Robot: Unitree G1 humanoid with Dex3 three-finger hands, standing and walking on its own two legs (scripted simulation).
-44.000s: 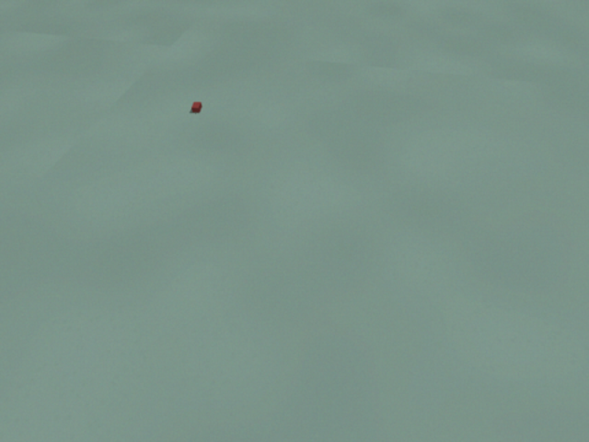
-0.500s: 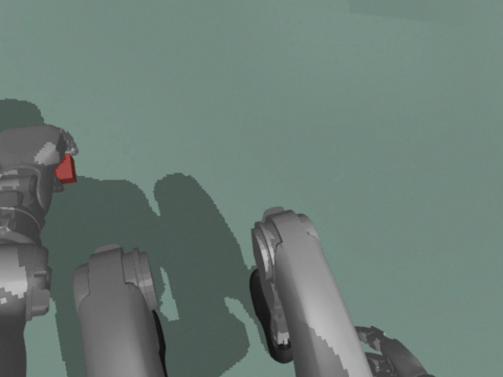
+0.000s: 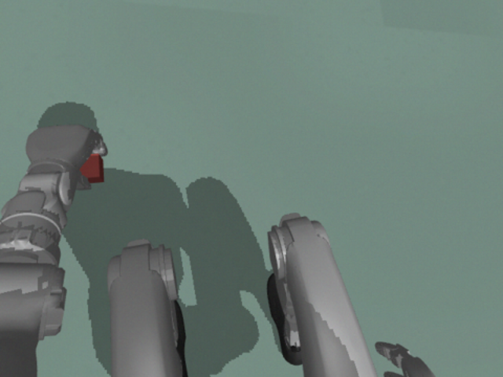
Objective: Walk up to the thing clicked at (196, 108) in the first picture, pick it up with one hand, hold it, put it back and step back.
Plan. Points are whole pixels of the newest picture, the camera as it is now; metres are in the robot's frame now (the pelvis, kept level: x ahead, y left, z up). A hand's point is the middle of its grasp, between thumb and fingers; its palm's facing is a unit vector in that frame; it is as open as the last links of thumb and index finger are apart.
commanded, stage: lift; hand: left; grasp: from above
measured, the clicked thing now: (82, 169) +0.47 +0.25 -0.18
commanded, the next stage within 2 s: hold in 1.40 s
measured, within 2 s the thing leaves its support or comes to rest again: neither
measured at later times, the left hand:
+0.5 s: hand (0, 181) +0.39 +0.26 +0.03, palm faces -0.42 -0.04 -0.91, open 7.4 cm
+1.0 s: hand out of the picture +0.35 +0.24 +0.22, palm faces -0.45 -0.08 -0.89, open 7.3 cm
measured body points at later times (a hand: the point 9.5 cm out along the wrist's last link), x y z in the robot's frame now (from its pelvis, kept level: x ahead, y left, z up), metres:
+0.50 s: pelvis +0.00 +0.00 +0.12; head +0.16 +0.03 +0.54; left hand +0.41 +0.26 +0.08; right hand +0.13 -0.26 -0.01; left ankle +0.08 +0.13 -0.33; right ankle +0.10 -0.14 -0.33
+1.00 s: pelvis +0.03 +0.00 +0.29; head +0.11 +0.01 +0.73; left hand +0.37 +0.24 +0.27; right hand +0.14 -0.26 +0.17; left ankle +0.08 +0.13 -0.33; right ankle +0.10 -0.14 -0.33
